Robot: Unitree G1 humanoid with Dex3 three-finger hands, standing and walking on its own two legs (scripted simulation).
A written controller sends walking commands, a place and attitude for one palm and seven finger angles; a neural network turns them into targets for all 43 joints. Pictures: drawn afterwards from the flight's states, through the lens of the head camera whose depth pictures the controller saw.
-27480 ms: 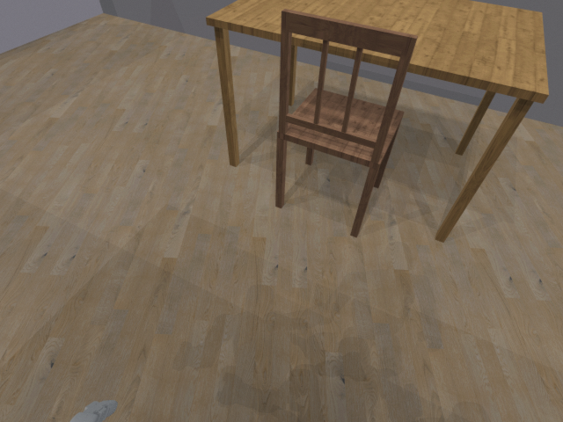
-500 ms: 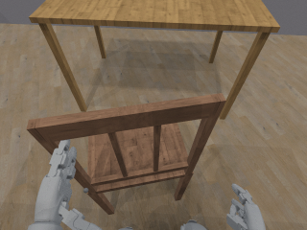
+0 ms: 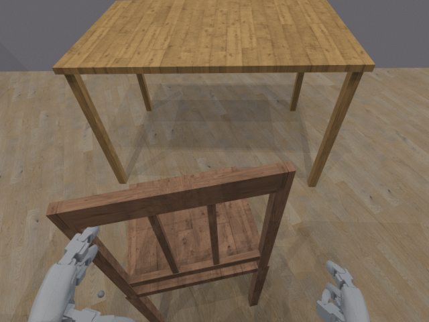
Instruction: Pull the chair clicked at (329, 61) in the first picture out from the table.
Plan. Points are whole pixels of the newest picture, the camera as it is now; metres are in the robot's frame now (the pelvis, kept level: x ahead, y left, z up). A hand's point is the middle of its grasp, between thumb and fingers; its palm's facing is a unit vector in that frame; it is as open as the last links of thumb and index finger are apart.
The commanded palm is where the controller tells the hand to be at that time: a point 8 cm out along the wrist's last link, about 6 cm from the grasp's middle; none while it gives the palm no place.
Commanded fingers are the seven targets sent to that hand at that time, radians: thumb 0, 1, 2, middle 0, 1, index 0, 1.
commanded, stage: draw the hand back to the body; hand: left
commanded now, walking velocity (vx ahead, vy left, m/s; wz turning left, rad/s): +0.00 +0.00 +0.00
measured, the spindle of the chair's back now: (165, 246) +0.29 +0.13 -0.07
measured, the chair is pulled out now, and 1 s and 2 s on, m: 0.52 0.52 0.52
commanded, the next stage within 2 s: step back with the hand held close in 0.84 s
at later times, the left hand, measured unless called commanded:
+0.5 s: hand (65, 287) +0.16 +0.23 +0.08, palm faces +0.13 -0.81 -0.57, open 7.0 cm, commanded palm +0.15 +0.29 +0.20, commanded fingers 0.00 0.90 0.90 -0.20 -0.30 -0.20 -0.30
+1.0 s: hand (27, 251) +0.17 +0.24 +0.18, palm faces +0.42 -0.79 -0.44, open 7.4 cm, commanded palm +0.13 +0.29 +0.20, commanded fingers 0.00 0.90 0.90 -0.20 -0.30 -0.20 -0.30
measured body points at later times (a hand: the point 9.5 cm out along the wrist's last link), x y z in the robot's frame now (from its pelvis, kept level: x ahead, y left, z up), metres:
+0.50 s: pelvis +0.01 -0.01 +0.02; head +0.02 -0.05 +0.47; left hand +0.15 +0.27 +0.12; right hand +0.20 -0.24 -0.08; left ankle -0.06 +0.13 -0.72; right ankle +0.02 -0.12 -0.72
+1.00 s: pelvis -0.01 -0.01 +0.02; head -0.02 -0.04 +0.47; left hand +0.14 +0.28 +0.20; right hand +0.16 -0.25 -0.07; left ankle -0.06 +0.13 -0.72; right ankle +0.02 -0.12 -0.72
